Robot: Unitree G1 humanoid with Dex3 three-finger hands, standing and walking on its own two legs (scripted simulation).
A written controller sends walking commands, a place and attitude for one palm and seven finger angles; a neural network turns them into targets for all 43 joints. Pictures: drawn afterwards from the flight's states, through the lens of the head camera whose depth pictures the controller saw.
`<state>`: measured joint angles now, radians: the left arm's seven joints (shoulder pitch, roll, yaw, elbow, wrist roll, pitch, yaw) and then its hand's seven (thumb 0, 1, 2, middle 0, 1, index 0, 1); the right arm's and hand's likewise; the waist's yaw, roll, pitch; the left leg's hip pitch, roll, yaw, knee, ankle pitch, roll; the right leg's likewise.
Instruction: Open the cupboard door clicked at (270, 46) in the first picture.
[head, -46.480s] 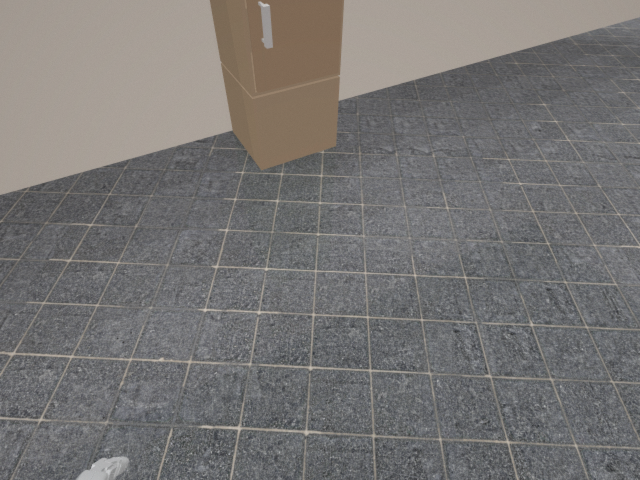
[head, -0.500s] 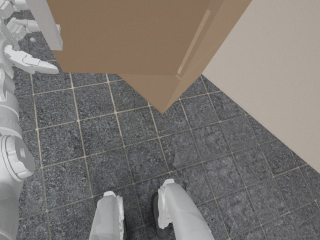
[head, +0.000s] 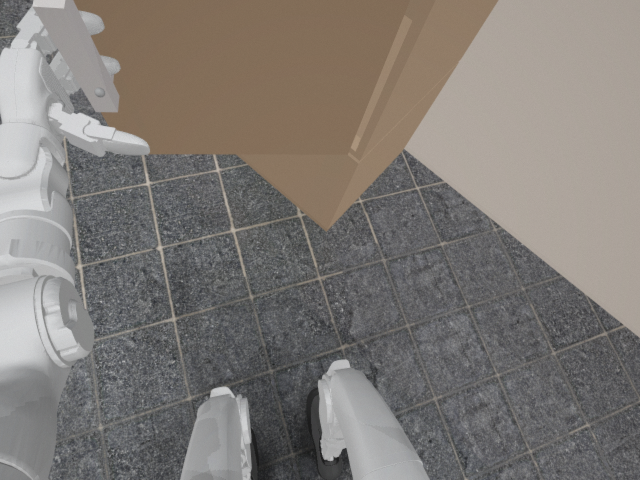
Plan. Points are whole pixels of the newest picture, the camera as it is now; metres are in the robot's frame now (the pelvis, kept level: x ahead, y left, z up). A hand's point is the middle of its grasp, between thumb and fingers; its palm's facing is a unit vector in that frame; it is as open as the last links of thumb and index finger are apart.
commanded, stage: slide the fingers in behind the handle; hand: left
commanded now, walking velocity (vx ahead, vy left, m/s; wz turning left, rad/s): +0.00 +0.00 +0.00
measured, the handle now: (85, 43) +0.61 +0.20 +0.06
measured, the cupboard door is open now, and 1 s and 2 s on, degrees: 46 46 70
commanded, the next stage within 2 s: close the thumb around the handle in 0.36 s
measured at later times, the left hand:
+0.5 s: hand (100, 90) +0.56 +0.18 +0.05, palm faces -0.01 -1.00 -0.02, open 14.0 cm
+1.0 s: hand (100, 90) +0.55 +0.18 +0.05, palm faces -0.03 -1.00 -0.02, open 6.8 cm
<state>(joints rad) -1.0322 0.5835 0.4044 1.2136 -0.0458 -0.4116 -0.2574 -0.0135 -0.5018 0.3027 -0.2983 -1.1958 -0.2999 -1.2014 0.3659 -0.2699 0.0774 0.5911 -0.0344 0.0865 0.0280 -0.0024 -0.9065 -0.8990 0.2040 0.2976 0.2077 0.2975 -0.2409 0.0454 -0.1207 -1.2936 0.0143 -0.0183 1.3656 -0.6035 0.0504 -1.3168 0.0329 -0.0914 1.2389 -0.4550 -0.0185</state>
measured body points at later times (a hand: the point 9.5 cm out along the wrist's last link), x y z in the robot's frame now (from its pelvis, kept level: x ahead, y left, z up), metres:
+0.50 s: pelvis +0.00 -0.01 +0.00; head +0.19 +0.03 +0.40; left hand +0.55 +0.24 +0.05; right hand +0.00 -0.27 -0.10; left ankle +0.01 +0.08 -0.60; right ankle +0.06 -0.12 -0.60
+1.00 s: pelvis +0.00 +0.00 +0.00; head +0.19 +0.03 +0.41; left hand +0.55 +0.24 +0.05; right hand -0.01 -0.26 -0.10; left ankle +0.01 +0.08 -0.60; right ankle +0.06 -0.12 -0.60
